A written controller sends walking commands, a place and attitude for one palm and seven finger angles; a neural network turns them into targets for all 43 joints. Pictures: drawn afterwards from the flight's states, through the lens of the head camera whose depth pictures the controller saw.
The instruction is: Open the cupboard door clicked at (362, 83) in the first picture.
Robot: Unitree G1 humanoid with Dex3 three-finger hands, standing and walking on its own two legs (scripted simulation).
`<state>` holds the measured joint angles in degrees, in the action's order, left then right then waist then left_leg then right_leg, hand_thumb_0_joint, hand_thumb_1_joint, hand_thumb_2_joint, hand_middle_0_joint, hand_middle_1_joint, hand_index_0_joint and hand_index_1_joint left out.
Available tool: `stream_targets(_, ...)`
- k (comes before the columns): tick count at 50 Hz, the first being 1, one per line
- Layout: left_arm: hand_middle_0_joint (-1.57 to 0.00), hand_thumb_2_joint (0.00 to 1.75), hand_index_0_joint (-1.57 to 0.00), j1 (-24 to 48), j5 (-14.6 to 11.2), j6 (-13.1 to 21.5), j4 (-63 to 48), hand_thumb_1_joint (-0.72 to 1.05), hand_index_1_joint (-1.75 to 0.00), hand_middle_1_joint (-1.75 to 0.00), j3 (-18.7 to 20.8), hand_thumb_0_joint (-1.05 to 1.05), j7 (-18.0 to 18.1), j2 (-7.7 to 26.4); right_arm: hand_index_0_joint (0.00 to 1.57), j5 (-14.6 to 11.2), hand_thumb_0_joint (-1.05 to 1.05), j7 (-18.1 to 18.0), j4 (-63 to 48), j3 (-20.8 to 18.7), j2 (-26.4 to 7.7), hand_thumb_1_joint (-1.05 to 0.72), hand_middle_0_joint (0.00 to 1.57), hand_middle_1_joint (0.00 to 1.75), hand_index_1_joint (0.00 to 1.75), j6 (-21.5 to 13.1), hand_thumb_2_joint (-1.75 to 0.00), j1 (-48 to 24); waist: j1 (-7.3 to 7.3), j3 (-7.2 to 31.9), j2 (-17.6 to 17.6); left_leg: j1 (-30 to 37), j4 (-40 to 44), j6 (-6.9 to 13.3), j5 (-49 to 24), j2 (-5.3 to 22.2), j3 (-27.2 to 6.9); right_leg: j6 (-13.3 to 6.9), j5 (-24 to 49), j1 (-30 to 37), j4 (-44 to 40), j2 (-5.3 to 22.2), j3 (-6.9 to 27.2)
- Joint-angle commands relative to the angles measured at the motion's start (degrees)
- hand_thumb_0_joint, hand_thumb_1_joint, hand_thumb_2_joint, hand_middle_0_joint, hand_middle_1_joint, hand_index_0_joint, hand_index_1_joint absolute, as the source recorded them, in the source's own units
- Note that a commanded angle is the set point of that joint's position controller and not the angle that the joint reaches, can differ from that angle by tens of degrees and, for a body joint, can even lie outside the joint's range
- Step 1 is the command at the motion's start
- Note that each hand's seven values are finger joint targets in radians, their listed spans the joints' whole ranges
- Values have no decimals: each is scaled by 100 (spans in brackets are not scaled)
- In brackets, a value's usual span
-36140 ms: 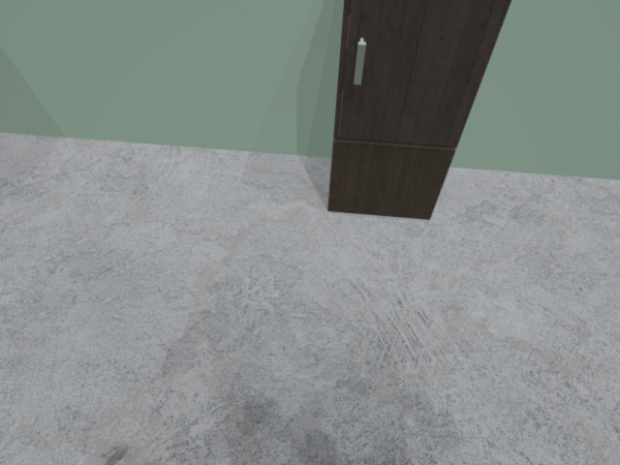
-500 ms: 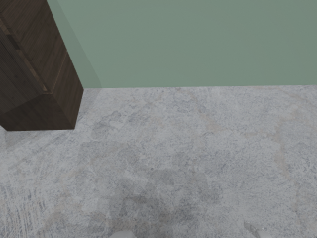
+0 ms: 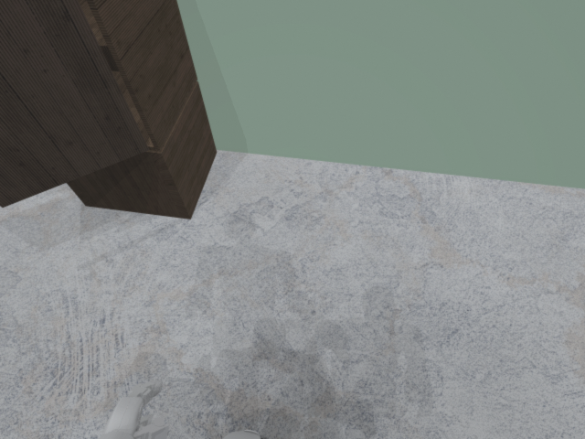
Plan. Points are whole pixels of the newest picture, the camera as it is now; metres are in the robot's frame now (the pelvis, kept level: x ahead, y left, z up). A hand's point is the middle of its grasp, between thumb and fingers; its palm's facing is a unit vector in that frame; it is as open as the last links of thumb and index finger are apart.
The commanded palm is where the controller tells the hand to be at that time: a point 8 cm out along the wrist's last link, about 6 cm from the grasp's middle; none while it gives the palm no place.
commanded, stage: turn to face it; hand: left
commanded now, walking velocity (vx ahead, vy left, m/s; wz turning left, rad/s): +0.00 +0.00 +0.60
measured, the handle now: out of the picture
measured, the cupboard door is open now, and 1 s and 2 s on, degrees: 41 41 41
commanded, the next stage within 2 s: take the last steps up to it in 0.86 s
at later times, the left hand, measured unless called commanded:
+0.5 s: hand out of the picture -0.05 +0.23 -0.19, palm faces +0.36 -0.90 -0.24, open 7.3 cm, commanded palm none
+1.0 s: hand out of the picture +0.02 +0.21 -0.16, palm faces +0.43 -0.87 -0.23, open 7.4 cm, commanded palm none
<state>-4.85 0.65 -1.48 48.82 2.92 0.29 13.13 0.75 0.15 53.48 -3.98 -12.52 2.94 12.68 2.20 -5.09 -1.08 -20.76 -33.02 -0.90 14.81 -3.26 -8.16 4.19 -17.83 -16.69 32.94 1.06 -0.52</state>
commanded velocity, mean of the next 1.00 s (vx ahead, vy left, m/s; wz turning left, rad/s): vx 0.02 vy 0.01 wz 0.38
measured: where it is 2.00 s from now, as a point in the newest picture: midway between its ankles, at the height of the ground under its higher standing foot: (241, 434)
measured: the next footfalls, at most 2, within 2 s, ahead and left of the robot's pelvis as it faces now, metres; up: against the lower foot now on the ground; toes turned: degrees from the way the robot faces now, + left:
left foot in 0.46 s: +0.02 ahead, +0.12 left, +0.00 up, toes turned +24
right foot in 0.98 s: +0.07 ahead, -0.10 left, +0.00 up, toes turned +24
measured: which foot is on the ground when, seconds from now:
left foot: down 0.00-0.00, up 0.02-0.44, down 0.46-1.00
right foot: down 0.00-0.46, up 0.48-0.96, down 0.98-1.00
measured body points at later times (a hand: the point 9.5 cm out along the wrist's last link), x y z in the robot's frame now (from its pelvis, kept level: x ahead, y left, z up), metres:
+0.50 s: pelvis +0.00 +0.02 -0.01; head +0.05 +0.05 +0.43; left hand -0.06 +0.27 -0.17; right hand +0.23 -0.19 -0.13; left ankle -0.01 +0.10 -0.73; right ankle -0.02 -0.12 -0.70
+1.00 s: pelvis +0.02 -0.01 +0.00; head +0.06 +0.00 +0.45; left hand +0.00 +0.25 -0.14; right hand +0.14 -0.21 -0.16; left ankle -0.01 +0.10 -0.73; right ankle +0.03 -0.12 -0.73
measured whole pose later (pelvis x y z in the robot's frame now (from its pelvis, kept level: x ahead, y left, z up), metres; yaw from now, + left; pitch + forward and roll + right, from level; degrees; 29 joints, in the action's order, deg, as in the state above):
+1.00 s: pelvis +0.02 -0.01 +0.00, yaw +26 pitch +2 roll +1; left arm -8.3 0.8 -1.2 53.9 2.3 0.6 10.7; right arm 0.7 -0.7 57.2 -2.6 -10.9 1.9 14.1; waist 1.5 -3.3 -0.5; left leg -18.8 -31.2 1.0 13.9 -2.5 -1.5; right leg 1.6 -18.9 -13.3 30.9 1.4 -2.4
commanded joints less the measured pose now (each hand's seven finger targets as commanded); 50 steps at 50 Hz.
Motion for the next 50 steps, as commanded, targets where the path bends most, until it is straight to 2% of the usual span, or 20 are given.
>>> stream_targets(1,-20,90,-20,-997,65,193,-184,90,-30,-30,297,0,207,1432,20,-16,0,-32,-637,-255,-825,-90,20,30,30,-131,-90,-387,-517,1115,1519,-1434,-2900,-170,2282,16,336,-1304,2610,1607,-1488,2883,2108)
stream_targets(2,-20,90,-20,-655,51,223,-233,90,-30,-30,215,0,208,1076,20,22,0,8,-497,-268,-808,-90,20,30,30,-70,-90,-259,-278,806,1068,-1414,-3587,-175,1779,194,205,-1318,2589,1220,-1439,2437,1456)
stream_targets(3,-20,90,-20,-350,32,199,-294,90,-30,-30,194,0,233,881,20,20,0,27,-382,-296,-735,-90,20,30,30,5,-90,-190,-121,681,1345,-1417,-3831,-228,1530,308,285,-1169,2622,1059,-1407,2156,1197)
stream_targets(5,-20,90,-20,-218,-3,216,-334,90,-30,-30,112,0,189,667,20,29,0,95,-262,-232,-669,-90,20,30,30,56,-90,-191,-3,440,1307,-1502,-4011,-340,890,423,556,-918,3290,1092,-1215,1629,187)
stream_targets(6,-20,90,-20,-395,-5,233,-310,90,-30,-30,112,0,183,657,20,24,0,112,-277,-205,-626,-90,20,30,30,60,-90,-278,-66,468,1302,-1502,-3890,-370,801,408,650,-829,3621,1216,-1158,1542,34)
stream_targets(17,-20,90,-20,-1217,95,221,-18,90,-30,-30,289,0,173,1030,20,-10,0,155,-464,-33,-436,-90,20,30,30,-11,-90,-1106,-462,601,1352,-660,-1232,-230,1083,414,1392,-1010,4308,1806,-656,1976,-541)
stream_targets(19,-20,90,-20,-1156,101,215,33,90,-30,-30,318,0,151,1113,20,-19,0,137,-440,-44,-480,-90,20,30,30,-58,-90,-895,-341,704,1398,-125,-588,-135,888,299,1528,-919,4337,1637,-339,1998,-649)
stream_targets(21,-20,90,-20,-937,23,212,9,90,-30,-30,328,0,106,1184,20,18,0,120,-315,-106,-731,-90,20,30,30,-120,-90,-266,76,1019,995,1229,598,15,-346,249,1527,-568,3863,927,666,1831,-1001)
stream_targets(22,-20,90,-20,-877,-18,190,-117,90,-30,-30,290,0,63,925,20,64,0,88,-221,-241,-1270,-90,20,30,30,-179,-90,162,327,1402,-315,2420,854,448,-1877,1258,300,-216,1877,-300,1857,1318,-1220)
stream_targets(23,-20,90,-20,-549,-42,153,-372,90,-30,-30,117,0,49,493,20,56,0,43,-189,-364,-1803,-90,20,30,30,-176,-90,573,501,1480,-1703,2728,1005,1277,-4390,2676,-1547,58,-2012,-1534,3148,576,-867)
stream_targets(24,-20,90,-20,-409,-11,42,-416,90,-30,-30,131,0,120,653,20,17,0,-10,-117,-304,-1776,-90,20,30,30,-126,-90,612,421,1499,-926,2426,914,1621,-4583,2901,-1286,-57,-2151,-1543,3456,652,-72)
stream_targets(25,-20,90,-20,-354,27,5,-314,90,-30,-30,142,0,155,651,20,33,0,-47,-180,-234,-1557,-90,20,30,30,-153,-90,331,304,1227,-742,2041,1080,1477,-3625,2574,-849,-67,-1864,-1472,3442,702,-58)
stream_targets(27,-20,90,-20,-430,41,-60,-71,90,-30,-30,185,0,96,666,20,63,0,-133,-391,-155,-1299,-90,20,30,30,-166,-90,-334,34,557,-986,1069,1406,1229,-2333,2089,-657,-10,-1139,-1449,3553,671,100)
stream_targets(31,-20,90,-20,-906,72,-88,221,90,-30,-30,183,0,20,563,20,25,0,-141,-385,-38,-1069,-90,20,30,30,-270,-90,-409,-260,636,-492,1061,1531,955,-2274,1626,-70,61,-259,-1315,3505,511,30)
stream_targets(38,-20,90,-20,-599,56,-56,119,90,-30,-30,127,0,32,461,20,32,0,-149,-201,-41,-969,-90,20,30,30,-300,-90,13,-147,757,-598,1422,1495,1114,-2405,1671,-357,130,-358,-1304,2637,398,6)
stream_targets(44,-20,90,-20,-364,4,7,73,90,-30,-30,58,0,63,283,20,80,0,-161,-61,-77,-918,-90,20,30,30,-240,-90,186,-35,875,-774,1302,1211,1145,-2651,1646,-729,-20,-818,-462,1060,88,-130)
stream_targets(47,-20,90,-20,-866,-34,82,268,90,-30,-30,73,0,102,291,20,28,0,-158,-18,-88,-872,-90,20,30,30,-224,-90,15,-304,1055,-644,836,828,906,-2424,1418,-682,-105,236,630,-374,0,-193)
stream_targets(48,-20,90,-20,-1066,-16,148,354,90,-30,-30,88,0,124,417,20,-13,0,-139,-2,-65,-735,-90,20,30,30,-240,-90,17,-381,1151,-272,514,563,652,-1956,1172,-532,-151,852,1286,-1145,158,-33)
stream_targets(49,-20,90,-20,-1232,33,222,437,90,-30,-30,145,0,158,704,20,-59,0,-107,-6,-22,-448,-90,20,30,30,-257,-90,65,-422,1263,611,-319,-100,277,-473,630,77,-402,1046,2111,-1591,1120,880)
stream_targets(50,-20,90,-20,-1347,78,245,452,90,-30,-30,226,0,160,1092,20,-35,0,-81,-151,19,-262,-90,20,30,30,-241,-90,-81,-519,900,1672,-1165,-1170,-43,1636,-36,732,-1046,1303,2044,-1831,2313,2061)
